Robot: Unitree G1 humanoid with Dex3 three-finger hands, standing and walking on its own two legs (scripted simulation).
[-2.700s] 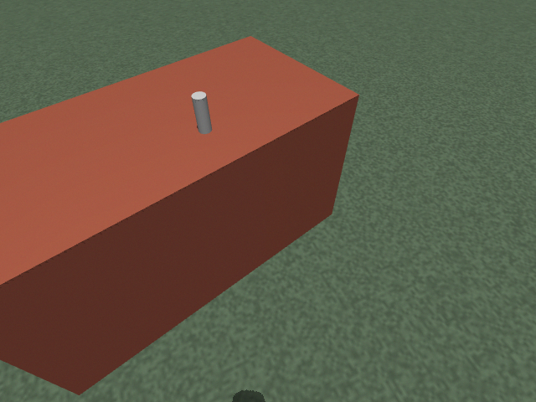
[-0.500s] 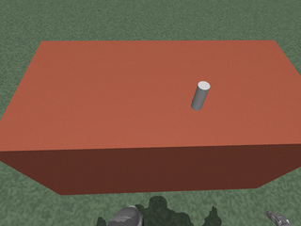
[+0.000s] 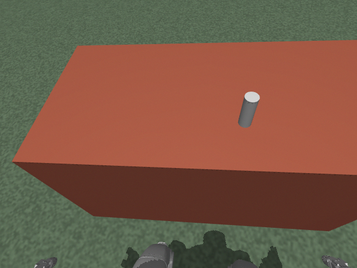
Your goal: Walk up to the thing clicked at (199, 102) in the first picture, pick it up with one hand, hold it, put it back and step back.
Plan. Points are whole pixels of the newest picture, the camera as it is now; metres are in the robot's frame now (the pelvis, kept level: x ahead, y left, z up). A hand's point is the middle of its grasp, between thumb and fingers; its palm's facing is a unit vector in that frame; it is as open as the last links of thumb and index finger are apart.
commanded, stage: walk up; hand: right
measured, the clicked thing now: (248, 110) +0.54 -0.15 -0.04
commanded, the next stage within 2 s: stand in 1.32 s
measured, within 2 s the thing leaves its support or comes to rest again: neither
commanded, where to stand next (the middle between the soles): +0.07 +0.04 m, yaw -1 degrees
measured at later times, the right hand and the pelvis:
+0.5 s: hand out of the picture +0.10 -0.23 -0.13, palm faces -0.08 +0.94 -0.34, open 7.4 cm; pelvis +0.00 +0.02 +0.01, yaw +2 degrees
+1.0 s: hand out of the picture +0.11 -0.24 -0.12, palm faces -0.04 +0.94 -0.34, open 7.4 cm; pelvis +0.01 +0.01 +0.03, yaw +1 degrees
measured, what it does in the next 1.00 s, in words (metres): steps on the spot: left foot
